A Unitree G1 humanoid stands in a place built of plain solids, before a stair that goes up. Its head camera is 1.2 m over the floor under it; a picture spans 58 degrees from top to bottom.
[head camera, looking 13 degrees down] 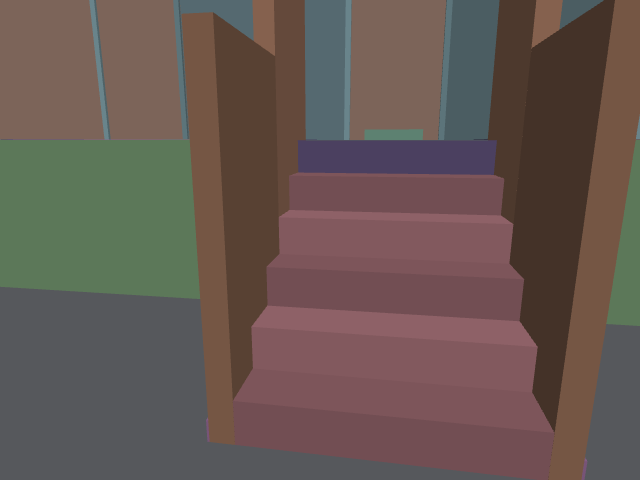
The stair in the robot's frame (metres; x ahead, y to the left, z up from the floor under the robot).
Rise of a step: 0.20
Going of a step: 0.25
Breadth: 1.20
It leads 9 degrees to the right of straight ahead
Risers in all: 6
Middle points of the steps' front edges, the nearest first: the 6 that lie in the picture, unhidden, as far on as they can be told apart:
1.42 -0.24 0.20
1.67 -0.28 0.40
1.93 -0.32 0.60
2.18 -0.36 0.80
2.43 -0.40 1.00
2.68 -0.45 1.20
